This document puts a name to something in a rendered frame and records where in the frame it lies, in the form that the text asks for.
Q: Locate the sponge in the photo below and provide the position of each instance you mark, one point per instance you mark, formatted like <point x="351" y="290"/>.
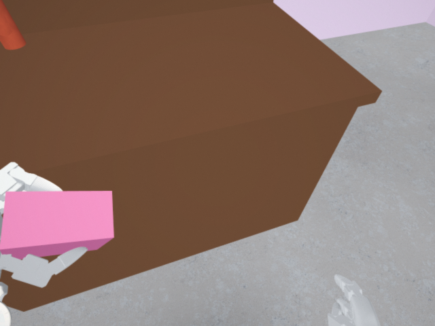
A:
<point x="52" y="223"/>

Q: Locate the robot left hand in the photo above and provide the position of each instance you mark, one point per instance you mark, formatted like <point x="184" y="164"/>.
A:
<point x="32" y="269"/>

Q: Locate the robot right hand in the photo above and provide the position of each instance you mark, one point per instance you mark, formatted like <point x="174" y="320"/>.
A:
<point x="359" y="312"/>

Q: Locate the table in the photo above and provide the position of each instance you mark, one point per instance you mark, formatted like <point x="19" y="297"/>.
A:
<point x="209" y="120"/>

